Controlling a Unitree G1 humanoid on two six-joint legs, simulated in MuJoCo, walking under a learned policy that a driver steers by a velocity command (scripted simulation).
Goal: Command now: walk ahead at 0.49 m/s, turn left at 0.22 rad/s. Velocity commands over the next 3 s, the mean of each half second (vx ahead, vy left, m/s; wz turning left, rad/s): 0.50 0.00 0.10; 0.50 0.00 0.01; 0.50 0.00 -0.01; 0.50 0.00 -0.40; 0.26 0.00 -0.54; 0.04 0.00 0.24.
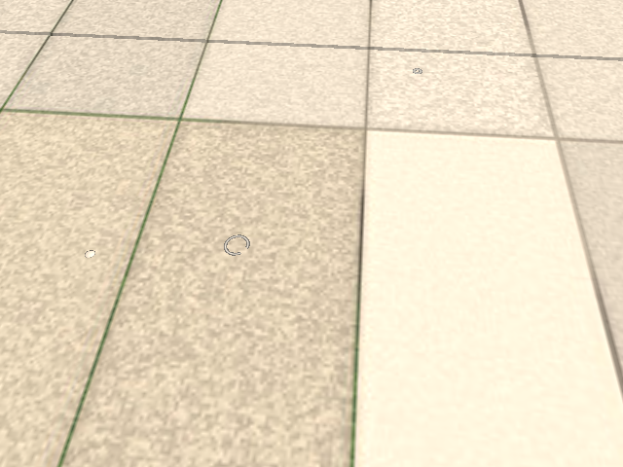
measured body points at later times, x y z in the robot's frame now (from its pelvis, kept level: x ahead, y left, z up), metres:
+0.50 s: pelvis +0.27 +0.07 +0.00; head +0.29 +0.09 +0.45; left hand +0.32 +0.35 -0.14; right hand +0.40 -0.19 -0.10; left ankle +0.31 +0.16 -0.74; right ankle +0.20 -0.09 -0.65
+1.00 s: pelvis +0.54 +0.03 -0.01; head +0.58 +0.02 +0.44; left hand +0.72 +0.28 -0.11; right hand +0.55 -0.24 -0.15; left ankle +0.37 +0.16 -0.65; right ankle +0.63 -0.06 -0.74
